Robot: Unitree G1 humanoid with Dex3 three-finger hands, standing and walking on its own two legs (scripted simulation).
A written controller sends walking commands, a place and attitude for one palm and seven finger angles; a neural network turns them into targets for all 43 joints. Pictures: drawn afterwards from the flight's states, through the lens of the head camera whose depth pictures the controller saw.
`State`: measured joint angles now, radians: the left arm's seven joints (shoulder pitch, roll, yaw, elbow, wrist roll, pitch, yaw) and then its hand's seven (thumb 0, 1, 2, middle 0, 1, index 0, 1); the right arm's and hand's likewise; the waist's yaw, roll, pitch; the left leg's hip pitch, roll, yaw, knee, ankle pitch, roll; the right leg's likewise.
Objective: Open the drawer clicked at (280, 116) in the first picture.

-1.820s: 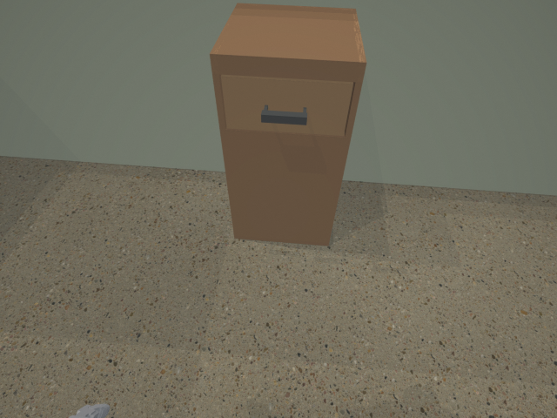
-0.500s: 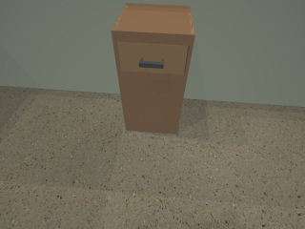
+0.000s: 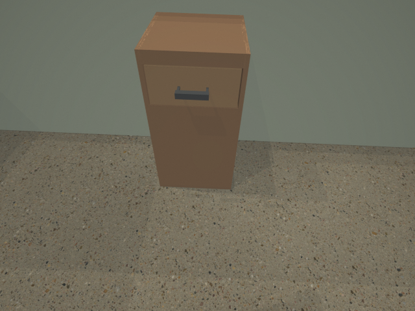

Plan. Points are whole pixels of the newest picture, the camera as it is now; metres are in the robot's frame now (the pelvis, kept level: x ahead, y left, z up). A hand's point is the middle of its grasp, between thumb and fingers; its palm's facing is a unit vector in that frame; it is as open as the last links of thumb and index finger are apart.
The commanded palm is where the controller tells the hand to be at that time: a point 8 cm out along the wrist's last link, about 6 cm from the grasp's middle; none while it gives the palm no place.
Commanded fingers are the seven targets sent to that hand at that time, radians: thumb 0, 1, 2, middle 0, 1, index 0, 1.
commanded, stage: take the last steps up to it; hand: left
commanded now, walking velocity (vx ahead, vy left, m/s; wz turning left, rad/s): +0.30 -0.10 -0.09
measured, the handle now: (192, 92) +0.93 +0.12 -0.08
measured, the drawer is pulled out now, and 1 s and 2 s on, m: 0.00 0.00 0.00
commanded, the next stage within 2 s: come to a stop and stand still in 0.96 s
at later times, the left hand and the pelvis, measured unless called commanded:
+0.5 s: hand out of the picture +0.04 +0.15 -0.19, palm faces +0.05 -0.99 -0.10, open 7.3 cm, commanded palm none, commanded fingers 0.00 0.90 0.90 -0.20 -0.30 -0.20 -0.30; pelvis +0.16 +0.01 -0.02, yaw -4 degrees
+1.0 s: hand (169, 225) +0.38 +0.13 -0.17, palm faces +0.02 -0.98 -0.20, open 7.3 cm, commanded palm none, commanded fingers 0.00 0.90 0.90 -0.20 -0.30 -0.20 -0.30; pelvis +0.33 -0.05 +0.00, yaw +0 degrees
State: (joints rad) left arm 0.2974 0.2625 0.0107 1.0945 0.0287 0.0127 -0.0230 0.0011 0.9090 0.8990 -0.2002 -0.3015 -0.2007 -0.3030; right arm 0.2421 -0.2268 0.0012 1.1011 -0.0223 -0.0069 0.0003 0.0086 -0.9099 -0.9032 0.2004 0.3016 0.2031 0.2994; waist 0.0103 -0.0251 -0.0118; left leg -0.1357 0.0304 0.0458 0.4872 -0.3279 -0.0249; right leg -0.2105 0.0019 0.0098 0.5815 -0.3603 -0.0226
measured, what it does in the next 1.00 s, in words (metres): walks ahead: left foot, then right foot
